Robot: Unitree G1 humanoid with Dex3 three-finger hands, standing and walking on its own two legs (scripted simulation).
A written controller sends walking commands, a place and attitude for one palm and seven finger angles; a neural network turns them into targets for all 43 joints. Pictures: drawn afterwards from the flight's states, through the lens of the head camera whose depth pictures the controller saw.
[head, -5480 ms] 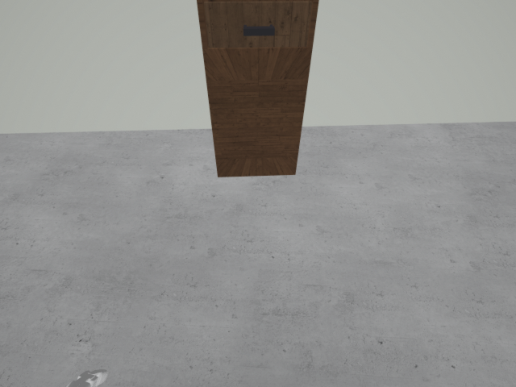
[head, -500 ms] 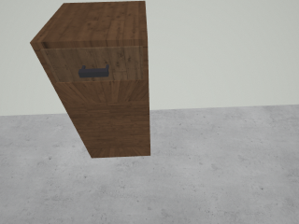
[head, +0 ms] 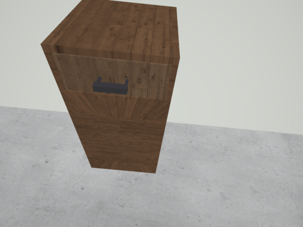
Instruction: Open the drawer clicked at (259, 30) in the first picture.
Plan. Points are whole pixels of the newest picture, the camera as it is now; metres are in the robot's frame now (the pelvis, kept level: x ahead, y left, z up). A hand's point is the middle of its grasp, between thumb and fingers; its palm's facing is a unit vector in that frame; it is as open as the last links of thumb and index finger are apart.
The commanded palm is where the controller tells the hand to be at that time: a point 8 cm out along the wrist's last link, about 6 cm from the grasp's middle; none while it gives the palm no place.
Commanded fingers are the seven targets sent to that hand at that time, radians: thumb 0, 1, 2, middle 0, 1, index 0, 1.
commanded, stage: come to a stop and stand still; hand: left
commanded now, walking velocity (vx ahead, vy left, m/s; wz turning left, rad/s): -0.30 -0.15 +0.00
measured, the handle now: (111, 84) +0.55 +0.20 +0.04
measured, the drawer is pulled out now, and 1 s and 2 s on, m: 0.00 0.00 0.00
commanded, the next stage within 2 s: look again from close up in 1.70 s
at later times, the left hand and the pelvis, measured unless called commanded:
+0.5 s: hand out of the picture +0.09 +0.13 -0.14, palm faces +0.00 -0.95 -0.31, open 7.4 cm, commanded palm none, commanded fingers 0.00 0.90 0.90 -0.20 -0.30 -0.20 -0.30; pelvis +0.01 -0.07 +0.01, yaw -2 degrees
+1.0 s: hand out of the picture -0.05 +0.14 -0.15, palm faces +0.11 -0.96 -0.25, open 7.4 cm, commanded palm none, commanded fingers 0.00 0.90 0.90 -0.20 -0.30 -0.20 -0.30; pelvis -0.03 -0.05 +0.02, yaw +0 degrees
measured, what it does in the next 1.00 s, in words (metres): steps on the spot: right foot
